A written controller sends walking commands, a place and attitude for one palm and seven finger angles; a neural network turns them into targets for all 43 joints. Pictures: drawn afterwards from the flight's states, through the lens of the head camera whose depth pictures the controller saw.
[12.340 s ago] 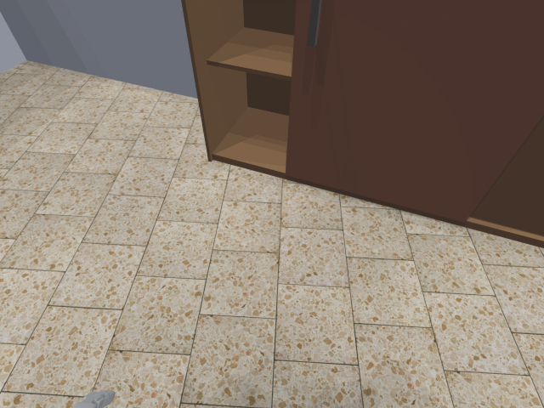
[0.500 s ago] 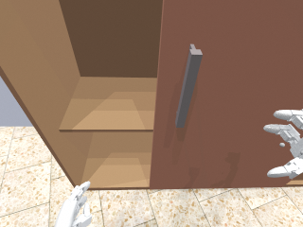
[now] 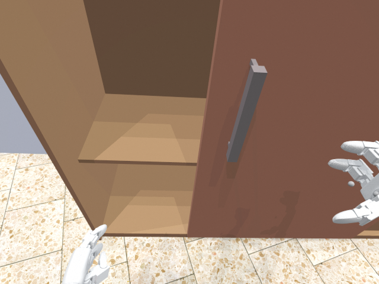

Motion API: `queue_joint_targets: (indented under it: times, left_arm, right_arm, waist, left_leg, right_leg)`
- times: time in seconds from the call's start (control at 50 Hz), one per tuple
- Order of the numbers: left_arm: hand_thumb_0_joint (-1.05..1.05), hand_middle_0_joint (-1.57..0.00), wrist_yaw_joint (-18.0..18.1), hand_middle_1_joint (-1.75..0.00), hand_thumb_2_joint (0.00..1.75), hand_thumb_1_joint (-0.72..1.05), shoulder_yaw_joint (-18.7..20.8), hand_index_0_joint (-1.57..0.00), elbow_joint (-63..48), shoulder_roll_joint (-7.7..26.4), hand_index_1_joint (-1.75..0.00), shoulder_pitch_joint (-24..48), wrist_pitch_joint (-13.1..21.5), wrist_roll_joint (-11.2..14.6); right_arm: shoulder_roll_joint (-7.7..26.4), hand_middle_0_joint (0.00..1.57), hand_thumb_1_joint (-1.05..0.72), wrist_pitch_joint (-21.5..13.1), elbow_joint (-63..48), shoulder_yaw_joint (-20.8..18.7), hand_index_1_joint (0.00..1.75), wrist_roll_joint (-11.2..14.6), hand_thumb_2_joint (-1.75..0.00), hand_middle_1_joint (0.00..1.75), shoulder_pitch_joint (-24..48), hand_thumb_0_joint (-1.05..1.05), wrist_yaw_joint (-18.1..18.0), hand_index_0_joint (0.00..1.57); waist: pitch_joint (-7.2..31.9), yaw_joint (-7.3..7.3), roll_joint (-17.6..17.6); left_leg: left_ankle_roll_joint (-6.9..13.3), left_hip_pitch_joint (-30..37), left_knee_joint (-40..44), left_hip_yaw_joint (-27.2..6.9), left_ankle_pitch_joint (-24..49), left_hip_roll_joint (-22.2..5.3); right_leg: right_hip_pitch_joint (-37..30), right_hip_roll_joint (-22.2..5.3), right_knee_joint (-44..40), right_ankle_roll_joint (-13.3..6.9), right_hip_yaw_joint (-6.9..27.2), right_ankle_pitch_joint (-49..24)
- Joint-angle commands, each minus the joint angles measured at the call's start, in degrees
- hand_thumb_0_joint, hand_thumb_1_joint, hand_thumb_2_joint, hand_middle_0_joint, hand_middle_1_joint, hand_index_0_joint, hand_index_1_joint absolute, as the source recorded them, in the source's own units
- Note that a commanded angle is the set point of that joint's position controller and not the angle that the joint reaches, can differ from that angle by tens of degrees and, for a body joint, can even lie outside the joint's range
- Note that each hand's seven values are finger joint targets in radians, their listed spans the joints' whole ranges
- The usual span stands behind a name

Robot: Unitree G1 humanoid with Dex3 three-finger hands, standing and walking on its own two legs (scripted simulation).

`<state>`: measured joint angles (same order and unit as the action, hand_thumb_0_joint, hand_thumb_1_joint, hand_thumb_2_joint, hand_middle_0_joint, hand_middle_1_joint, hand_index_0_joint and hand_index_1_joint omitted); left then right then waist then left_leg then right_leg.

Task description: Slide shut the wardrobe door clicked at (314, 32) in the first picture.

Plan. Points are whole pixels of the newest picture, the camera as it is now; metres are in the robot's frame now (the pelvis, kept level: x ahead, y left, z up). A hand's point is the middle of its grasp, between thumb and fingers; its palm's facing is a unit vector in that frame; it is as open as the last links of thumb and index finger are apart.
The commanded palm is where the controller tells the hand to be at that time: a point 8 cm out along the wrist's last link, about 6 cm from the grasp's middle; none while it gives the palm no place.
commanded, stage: move the hooked fingers beside the handle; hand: right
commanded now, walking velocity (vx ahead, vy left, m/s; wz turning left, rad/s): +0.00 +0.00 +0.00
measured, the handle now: (241, 116) +0.48 -0.11 +0.13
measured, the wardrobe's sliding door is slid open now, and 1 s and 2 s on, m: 0.44 0.44 0.44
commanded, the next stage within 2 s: none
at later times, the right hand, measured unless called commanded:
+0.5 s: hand (325, 169) +0.31 -0.24 +0.14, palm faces +0.04 +1.00 -0.04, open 14.0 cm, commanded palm +0.28 -0.29 +0.14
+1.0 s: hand (305, 158) +0.34 -0.22 +0.14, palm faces +0.02 +1.00 -0.02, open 14.0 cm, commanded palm +0.32 -0.26 +0.13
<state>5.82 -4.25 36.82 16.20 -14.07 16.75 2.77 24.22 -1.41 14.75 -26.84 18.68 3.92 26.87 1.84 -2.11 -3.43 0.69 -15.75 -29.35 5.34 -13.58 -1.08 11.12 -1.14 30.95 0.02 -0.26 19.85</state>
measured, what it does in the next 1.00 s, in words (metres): stands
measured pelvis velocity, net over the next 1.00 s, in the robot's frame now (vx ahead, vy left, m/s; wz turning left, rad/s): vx -0.01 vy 0.00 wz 0.02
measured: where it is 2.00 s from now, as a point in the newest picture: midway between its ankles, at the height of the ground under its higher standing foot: outside the picture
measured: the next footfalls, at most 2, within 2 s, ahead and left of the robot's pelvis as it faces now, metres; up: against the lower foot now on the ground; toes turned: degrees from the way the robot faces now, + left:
none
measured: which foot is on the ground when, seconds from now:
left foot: down 0.00-1.00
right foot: down 0.00-1.00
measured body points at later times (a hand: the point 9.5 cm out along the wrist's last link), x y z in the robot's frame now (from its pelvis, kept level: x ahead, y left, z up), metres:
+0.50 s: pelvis -0.01 +0.01 +0.00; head -0.01 +0.03 +0.45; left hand +0.16 +0.25 -0.08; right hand +0.30 -0.30 +0.14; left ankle +0.02 +0.11 -0.73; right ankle -0.04 -0.12 -0.73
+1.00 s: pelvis -0.01 +0.00 +0.00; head -0.01 +0.02 +0.45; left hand +0.14 +0.25 -0.09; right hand +0.33 -0.27 +0.14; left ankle +0.02 +0.11 -0.73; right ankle -0.04 -0.12 -0.73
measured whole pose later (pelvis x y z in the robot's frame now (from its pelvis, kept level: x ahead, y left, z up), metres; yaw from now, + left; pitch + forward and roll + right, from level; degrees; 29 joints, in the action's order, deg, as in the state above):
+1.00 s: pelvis -0.01 +0.00 +0.00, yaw +1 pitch +1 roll +0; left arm 5.9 -3.8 38.1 15.9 -14.5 14.9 2.9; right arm 19.8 -4.4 26.8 -19.9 14.5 17.8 19.1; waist 2.0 -0.2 -2.6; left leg 0.9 -19.2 -30.8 4.1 -12.9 -1.3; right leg 13.5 -0.8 31.1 0.2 -1.4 18.9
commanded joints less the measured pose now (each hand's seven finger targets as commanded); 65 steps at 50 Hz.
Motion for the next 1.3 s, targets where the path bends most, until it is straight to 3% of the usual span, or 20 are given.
queue_joint_targets:
  times: [0.0, 0.06, 0.1, 0.18, 0.26, 0.36, 0.48, 0.54, 0.62, 0.68, 0.74, 0.8, 0.84, 0.94, 1.0, 1.04, 1.08, 1.18, 1.2, 1.28]
  left_arm:
    - [0.0, -0.2, 0.5, -0.3, 0.9, 0.9, 3.2, -0.2, -8.7, 7.0, -0.3, 5.5, 3.7, 0.5]
    - [0.0, -0.2, 0.5, -0.3, 0.9, 0.9, 3.0, -0.2, -8.6, 6.9, -0.3, 5.9, 3.7, 0.5]
    - [0.0, -0.2, 0.8, -0.3, 0.9, 0.9, 2.9, -0.2, -8.2, 7.0, -0.3, 5.8, 3.6, 0.6]
    - [0.0, -0.2, 1.2, -0.3, 0.9, 0.9, 3.0, -0.2, -7.8, 7.0, -0.3, 5.5, 3.7, 0.6]
    - [0.0, -0.2, 1.1, -0.3, 0.9, 0.9, 3.0, -0.2, -7.6, 6.9, -0.3, 5.4, 3.6, 0.6]
    - [0.0, -0.2, 0.8, -0.3, 0.9, 0.9, 3.0, -0.2, -7.9, 6.8, -0.3, 5.4, 3.4, 0.5]
    - [0.0, -0.2, 0.4, -0.3, 0.9, 0.9, 3.4, -0.2, -8.3, 6.8, -0.3, 5.0, 3.2, 0.4]
    - [0.0, -0.2, 0.5, -0.3, 0.9, 0.9, 3.5, -0.2, -7.9, 6.8, -0.3, 4.8, 3.0, 0.5]
    - [0.0, -0.2, 0.6, -0.3, 0.9, 0.9, 3.6, -0.2, -8.0, 6.6, -0.3, 4.9, 3.2, 0.5]
    - [0.0, -0.2, 0.7, -0.3, 0.9, 0.9, 3.6, -0.2, -7.1, 7.0, -0.3, 4.3, 2.7, 0.5]
    - [0.0, -0.2, 0.7, -0.3, 0.9, 0.9, 3.7, -0.2, -7.0, 6.9, -0.3, 4.3, 2.2, 0.4]
    - [0.0, -0.2, 0.7, -0.3, 0.9, 0.9, 3.6, -0.2, -7.1, 6.5, -0.3, 4.3, 2.3, 0.6]
    - [0.0, -0.2, 0.6, -0.3, 0.9, 0.9, 3.7, -0.2, -6.8, 6.7, -0.3, 3.9, 2.2, 0.4]
    - [0.0, -0.2, 0.3, -0.3, 0.9, 0.9, 3.6, -0.2, -6.7, 6.8, -0.3, 3.7, 1.3, 0.4]
    - [0.0, -0.2, 0.4, -0.3, 0.9, 0.9, 3.5, -0.2, -6.6, 6.8, -0.3, 3.3, 0.9, 0.5]
    - [0.0, -0.2, 0.2, -0.3, 0.9, 0.9, 3.7, -0.2, -6.6, 6.8, -0.3, 2.8, 0.6, 0.3]
    - [0.0, -0.2, 0.1, -0.3, 0.9, 0.9, 3.7, -0.2, -6.9, 6.6, -0.3, 2.6, 0.4, 0.3]
    - [0.0, -0.2, -0.2, -0.3, 0.9, 0.9, 3.8, -0.2, -6.3, 6.7, -0.3, 1.5, -0.1, 0.4]
    - [0.0, -0.2, -0.3, -0.3, 0.9, 0.9, 4.0, -0.2, -6.4, 6.8, -0.3, 1.1, -0.3, 0.4]
    - [0.0, -0.2, -0.8, -0.3, 0.9, 0.9, 4.1, -0.2, -6.5, 6.6, -0.3, 0.7, -0.8, 0.2]
  right_arm:
    - [16.3, 0.3, 0.5, -4.2, -11.7, -5.6, 1.2, 1.9, -0.3, 1.2, 14.6, 0.0, 0.2, 0.3]
    - [16.3, 0.3, 0.5, -4.3, -11.3, -5.4, 1.2, 2.0, -0.3, 1.2, 15.0, 0.0, 0.1, 0.3]
    - [15.0, 0.3, 0.5, -4.5, -10.2, -3.1, 1.2, 1.7, -0.3, 1.2, 19.2, 0.0, 0.2, 0.3]
    - [14.8, 0.3, 0.5, -5.0, -9.5, -1.6, 1.2, 0.9, -0.3, 1.2, 23.0, 0.0, -0.4, 0.3]
    - [15.5, 0.3, 0.5, -5.5, -7.5, -2.4, 1.2, 0.5, -0.3, 1.2, 24.0, 0.0, -1.3, 0.3]
    - [14.5, 0.3, 0.5, -5.4, -4.8, -2.0, 1.2, 0.1, -0.3, 1.2, 23.7, 0.0, -2.5, 0.3]
    - [14.2, 0.3, 0.5, -5.7, -6.3, -2.1, 1.2, -0.7, -0.3, 1.2, 23.5, 0.0, -4.0, 0.3]
    - [11.9, 0.3, 0.5, -5.9, -5.9, 0.3, 1.2, -0.9, -0.3, 1.2, 26.2, 0.0, -4.5, 0.3]
    - [11.2, 0.3, 0.5, -6.4, -7.3, 1.1, 1.2, -1.4, -0.3, 1.2, 26.5, 0.0, -5.4, 0.3]
    - [11.7, 0.3, 0.5, -6.0, -4.0, 0.8, 1.2, -1.6, -0.3, 1.2, 27.6, 0.0, -6.1, 0.3]
    - [12.7, 0.3, 0.5, -6.3, -4.0, 0.1, 1.2, -2.1, -0.3, 1.2, 29.3, 0.0, -6.7, 0.3]
    - [9.7, 0.3, 0.5, -7.0, -4.3, 3.6, 1.2, -2.4, -0.3, 1.2, 32.8, 0.0, -7.0, 0.3]
    - [9.9, 0.3, 0.5, -7.1, -2.4, 3.1, 1.2, -2.4, -0.3, 1.2, 32.1, 0.0, -7.5, 0.3]
    - [10.7, 0.3, 0.5, -7.0, 0.4, 2.5, 1.2, -3.2, -0.3, 1.2, 33.3, 0.0, -8.2, 0.3]
    - [9.6, 0.3, 0.5, -7.3, 1.5, 4.4, 1.2, -3.4, -0.3, 1.2, 37.5, 0.0, -8.5, 0.3]
    - [11.3, 0.3, 0.5, -7.9, 1.8, 2.7, 1.2, -3.7, -0.3, 1.2, 37.3, 0.0, -9.0, 0.3]
    - [10.8, 0.3, 0.5, -8.3, 1.6, 2.9, 1.2, -3.6, -0.3, 1.2, 37.7, 0.0, -9.0, 0.3]
    - [7.5, 0.3, 0.5, -8.6, 4.4, 6.4, 1.2, -4.1, -0.3, 1.2, 40.9, 0.0, -9.4, 0.3]
    - [7.7, 0.3, 0.5, -8.5, 5.0, 6.0, 1.2, -4.0, -0.3, 1.2, 40.2, 0.0, -9.6, 0.3]
    - [8.1, 0.3, 0.5, -9.0, 3.9, 5.7, 1.2, -4.7, -0.3, 1.2, 41.0, 0.0, -10.9, 0.3]
  waist:
    - [10.0, 0.1, 0.0]
    - [8.8, 0.2, 0.0]
    - [7.9, 1.27, 0.1]
    - [9.7, 1.56, -1.7]
    - [10.0, 1.25, 0.4]
    - [9.5, 0.63, 0.1]
    - [12.0, 0.34, 0.2]
    - [11.0, 1.38, 1.7]
    - [12.6, 1.04, -0.8]
    - [10.4, 1.59, 2.1]
    - [11.5, 1.32, 1.3]
    - [11.9, 2.22, -0.5]
    - [12.1, 1.96, 3.0]
    - [11.5, 1.79, 1.5]
    - [11.5, 2.76, 0.9]
    - [13.5, 2.07, 1.4]
    - [14.9, 2.18, 1.1]
    - [13.3, 3.4, 1.3]
    - [14.1, 3.09, 2.5]
    - [16.7, 2.65, 0.9]
  left_leg:
    - [0.4, 8.2, 2.7, -2.3, 12.4, 0.9]
    - [0.3, 7.8, 3.1, -2.7, 11.5, 0.9]
    - [0.2, 6.2, 3.3, -2.8, 9.7, 0.9]
    - [0.2, 6.4, 3.2, -3.2, 9.1, 0.7]
    - [0.2, 7.2, 3.0, -3.3, 9.7, 0.5]
    - [0.4, 7.4, 2.6, -3.2, 9.7, 0.3]
    - [0.4, 8.3, 1.6, -3.0, 13.2, 0.3]
    - [0.2, 6.7, 2.2, -3.2, 11.4, 0.3]
    - [0.4, 7.2, 1.8, -3.2, 11.8, 0.2]
    - [0.2, 6.4, 2.3, -3.4, 10.5, 0.2]
    - [0.3, 7.3, 2.4, -3.9, 10.0, 0.1]
    - [0.4, 6.1, 2.1, -3.5, 10.6, 0.2]
    - [0.4, 6.7, 2.2, -3.6, 10.8, 0.3]
    - [0.6, 6.4, 2.0, -3.9, 10.6, 0.0]
    - [0.5, 5.3, 2.1, -4.1, 9.5, 0.0]
    - [0.6, 6.9, 1.9, -4.4, 10.5, 0.0]
    - [0.6, 7.7, 1.4, -4.4, 12.7, 0.0]
    - [0.7, 5.1, 1.2, -3.8, 12.7, 0.2]
    - [0.7, 5.2, 1.1, -3.7, 12.7, 0.3]
    - [0.8, 7.0, 0.5, -4.0, 15.1, 0.2]
  right_leg:
    - [2.3, 1.6, -4.7, -1.6, 1.0, -15.4]
    - [3.1, 1.6, -4.5, -1.7, 0.9, -14.4]
    - [3.2, 1.6, -4.6, -1.7, 1.1, -12.6]
    - [2.5, 1.7, -4.2, -1.7, 1.1, -12.2]
    - [3.4, 1.6, -4.2, -1.7, 1.1, -12.7]
    - [4.8, 1.5, -4.6, -1.4, 0.9, -12.7]
    - [3.9, 1.3, -4.5, -1.4, 0.4, -15.6]
    - [3.9, 1.2, -4.4, -1.6, 0.2, -13.8]
    - [2.8, 1.3, -4.8, -1.4, 0.2, -14.3]
    - [4.5, 1.2, -4.9, -1.5, 0.2, -12.6]
    - [4.5, 1.2, -4.8, -1.4, 0.0, -12.5]
    - [3.0, 1.2, -5.0, -1.3, 0.2, -12.9]
    - [3.7, 1.1, -4.8, -1.5, 0.3, -12.9]
    - [4.7, 1.1, -4.9, -1.3, 0.0, -12.6]
    - [4.8, 1.2, -4.9, -1.3, 0.1, -11.1]
    - [4.9, 1.1, -4.5, -1.4, -0.1, -12.2]
    - [4.7, 1.2, -4.5, -1.3, -0.2, -13.6]
    - [4.3, 1.0, -4.4, -1.1, 0.1, -13.7]
    - [4.3, 1.0, -4.4, -1.2, 0.2, -13.9]
    - [4.0, 1.1, -4.1, -1.0, 0.0, -16.0]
